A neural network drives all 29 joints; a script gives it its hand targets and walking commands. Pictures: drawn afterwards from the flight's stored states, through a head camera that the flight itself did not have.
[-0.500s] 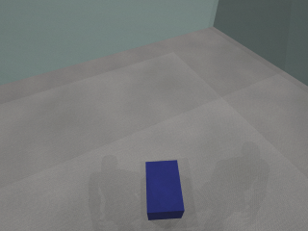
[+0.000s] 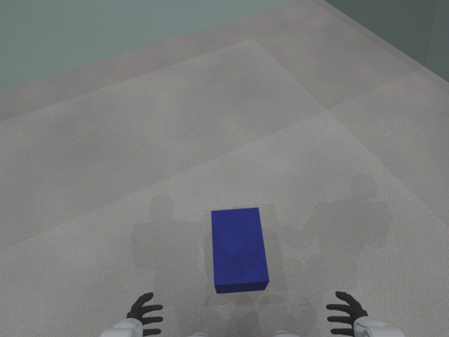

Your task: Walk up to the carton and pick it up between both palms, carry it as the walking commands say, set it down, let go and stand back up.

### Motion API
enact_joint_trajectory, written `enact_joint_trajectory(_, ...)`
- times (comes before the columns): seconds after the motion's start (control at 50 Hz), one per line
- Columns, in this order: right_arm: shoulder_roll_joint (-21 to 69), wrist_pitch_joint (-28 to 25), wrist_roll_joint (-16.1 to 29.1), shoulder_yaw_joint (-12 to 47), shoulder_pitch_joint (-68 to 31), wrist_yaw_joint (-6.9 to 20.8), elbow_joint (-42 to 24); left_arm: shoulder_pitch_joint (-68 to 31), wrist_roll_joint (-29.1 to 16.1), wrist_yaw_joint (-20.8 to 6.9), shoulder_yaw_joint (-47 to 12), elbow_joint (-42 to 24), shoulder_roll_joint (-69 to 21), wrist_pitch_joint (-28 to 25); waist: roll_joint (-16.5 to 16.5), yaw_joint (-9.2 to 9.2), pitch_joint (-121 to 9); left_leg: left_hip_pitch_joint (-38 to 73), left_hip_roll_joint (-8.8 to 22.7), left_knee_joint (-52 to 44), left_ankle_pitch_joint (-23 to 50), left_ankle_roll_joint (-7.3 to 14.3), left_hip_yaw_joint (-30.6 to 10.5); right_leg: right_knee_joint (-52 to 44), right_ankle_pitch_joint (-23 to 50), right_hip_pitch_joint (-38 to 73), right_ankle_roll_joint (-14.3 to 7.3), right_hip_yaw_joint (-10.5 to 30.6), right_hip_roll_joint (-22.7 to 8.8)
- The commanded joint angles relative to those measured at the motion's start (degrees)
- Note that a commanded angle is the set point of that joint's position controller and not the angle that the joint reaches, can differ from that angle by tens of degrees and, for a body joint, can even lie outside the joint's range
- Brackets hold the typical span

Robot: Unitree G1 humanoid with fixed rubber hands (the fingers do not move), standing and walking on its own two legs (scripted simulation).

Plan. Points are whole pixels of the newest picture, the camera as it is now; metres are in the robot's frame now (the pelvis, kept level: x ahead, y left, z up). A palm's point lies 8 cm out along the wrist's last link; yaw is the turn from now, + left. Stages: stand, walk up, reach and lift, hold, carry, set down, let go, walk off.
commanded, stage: reach and lift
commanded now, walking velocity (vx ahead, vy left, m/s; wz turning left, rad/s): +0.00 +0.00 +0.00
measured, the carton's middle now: (237, 250) +0.46 -0.01 -0.66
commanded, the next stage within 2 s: none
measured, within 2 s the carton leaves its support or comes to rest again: neither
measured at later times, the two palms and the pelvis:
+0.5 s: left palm (145, 290) +0.22 +0.20 -0.15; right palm (334, 281) +0.23 -0.20 -0.15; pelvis -0.09 -0.01 -0.06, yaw +0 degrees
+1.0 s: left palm (166, 225) +0.38 +0.18 -0.19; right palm (317, 218) +0.39 -0.20 -0.19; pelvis -0.08 -0.01 -0.09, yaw +1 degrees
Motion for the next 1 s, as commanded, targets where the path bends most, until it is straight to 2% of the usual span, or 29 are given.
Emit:
enact_joint_trajectory(0.0,-3.9,-5.6,-1.9,-3.1,-5.2,0.3,-8.5,-3.4,1.9,-0.9,4.0,-7.1,5.4,-5.7,0.0,0.67,-14.2,3.6,-0.6,3.4,28.0,-0.2,-4.0,4.3,27.5,1.3,-0.4,3.4,1.1)
enact_joint_trajectory(0.04,-3.3,-7.6,-1.1,-3.5,-5.6,0.4,-9.2,-3.9,1.7,-1.2,4.2,-7.6,5.2,-8.0,-0.1,1.57,-17.0,1.1,-0.8,6.5,27.2,-0.6,-3.9,7.0,26.1,-0.5,0.0,3.5,1.5)
enact_joint_trajectory(0.08,-3.6,-8.1,-0.1,-4.1,-5.4,0.3,-10.6,-4.6,1.0,-1.4,3.6,-8.2,4.7,-8.9,-0.4,1.06,-20.0,-0.3,-0.7,8.9,24.6,-0.8,-3.8,9.1,24.2,-1.6,0.1,3.4,1.6)
enact_joint_trajectory(0.16,-3.7,-6.3,0.9,-4.4,-7.4,-0.1,-11.8,-7.4,0.4,-1.7,3.5,-8.5,4.4,-7.6,-1.8,1.12,-19.0,-5.2,-0.8,10.5,12.6,-0.6,-2.8,10.2,14.7,-2.6,0.3,3.3,1.6)
enact_joint_trajectory(0.26,-2.0,-3.8,2.0,-4.1,-19.0,-1.1,-11.2,-18.4,0.0,-2.1,5.8,-8.2,6.3,-5.8,-1.6,1.61,-13.5,-10.8,-0.6,11.2,-2.6,-0.3,-1.5,9.7,-1.8,-5.3,0.9,3.4,0.6)
enact_joint_trajectory(0.3,-2.2,-3.2,2.1,-4.3,-24.4,-1.6,-9.2,-23.9,-0.2,-2.0,6.3,-6.8,7.3,-5.4,-1.0,1.56,-12.4,-11.7,-0.4,11.9,-5.8,-0.5,-1.1,10.0,-6.2,-6.1,1.0,3.1,0.4)
enact_joint_trajectory(0.36,-3.1,-2.8,2.0,-5.3,-31.8,-2.7,-5.4,-32.0,-1.0,-1.8,6.4,-3.6,8.6,-5.1,-0.2,1.30,-12.9,-12.6,-0.4,12.7,-7.3,-0.8,-0.8,10.4,-8.6,-6.4,0.9,2.7,0.5)
enact_joint_trajectory(0.46,-4.1,-3.9,1.7,-7.8,-43.0,-4.2,1.3,-43.2,-1.1,-1.0,7.6,3.6,8.8,-6.0,0.2,1.00,-15.9,-14.2,-0.6,13.1,-6.3,-0.9,-0.6,11.4,-7.5,-7.3,0.9,2.3,0.8)
enact_joint_trajectory(0.58,-5.4,-8.4,0.5,-10.8,-53.5,-4.6,7.8,-53.2,-0.1,0.8,10.3,10.1,7.9,-10.0,0.3,0.41,-21.4,-16.5,-1.2,13.6,-2.7,-1.6,-1.1,13.7,-3.4,-12.3,1.2,1.0,1.3)
enact_joint_trajectory(0.78,-10.1,-18.3,3.1,-12.2,-67.3,-4.4,14.1,-66.3,-1.1,5.1,11.8,13.4,8.5,-19.1,0.3,1.08,-38.2,-17.8,-2.3,16.3,6.9,-3.2,-2.4,17.6,6.3,-18.6,1.3,0.7,2.9)
enact_joint_trajectory(0.88,-11.9,-22.6,3.1,-13.4,-71.7,-4.1,14.6,-70.7,-2.5,5.5,11.7,13.7,9.5,-23.2,-0.3,0.21,-46.6,-17.7,-3.0,18.3,14.5,-3.4,-2.9,18.8,12.9,-20.5,1.6,0.9,3.4)
enact_joint_trajectory(0.98,-12.3,-25.6,3.1,-13.7,-77.1,-3.4,15.1,-75.3,-2.5,4.9,13.0,15.0,10.3,-26.2,-1.3,0.89,-49.4,-20.7,-3.6,19.1,18.7,-3.1,-2.8,19.1,17.2,-20.8,1.8,2.0,3.5)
